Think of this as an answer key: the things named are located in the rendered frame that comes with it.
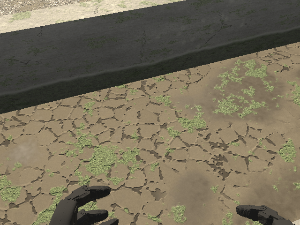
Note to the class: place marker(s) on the robot left hand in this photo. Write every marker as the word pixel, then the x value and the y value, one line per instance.
pixel 66 211

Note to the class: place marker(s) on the robot right hand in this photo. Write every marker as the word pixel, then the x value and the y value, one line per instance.
pixel 263 214

